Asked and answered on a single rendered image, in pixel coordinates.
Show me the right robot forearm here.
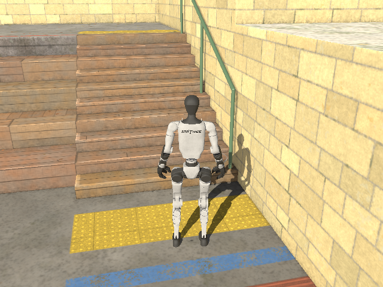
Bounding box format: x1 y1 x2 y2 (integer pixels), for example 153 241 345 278
213 146 224 169

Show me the robot left foot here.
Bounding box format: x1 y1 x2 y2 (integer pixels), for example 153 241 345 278
172 232 181 247

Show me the robot right thigh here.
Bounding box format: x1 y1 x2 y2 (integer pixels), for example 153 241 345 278
198 167 212 209

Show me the left robot hand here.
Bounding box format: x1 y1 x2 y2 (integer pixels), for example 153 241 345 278
157 165 171 179

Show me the robot left upper arm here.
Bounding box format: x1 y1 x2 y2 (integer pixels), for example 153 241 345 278
164 121 179 154

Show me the robot right upper arm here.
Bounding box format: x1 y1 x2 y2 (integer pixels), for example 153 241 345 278
204 121 220 154

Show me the right robot hand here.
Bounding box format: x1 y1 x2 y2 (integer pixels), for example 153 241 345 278
212 166 226 179

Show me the left robot forearm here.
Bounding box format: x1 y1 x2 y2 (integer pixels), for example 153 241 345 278
159 145 170 168

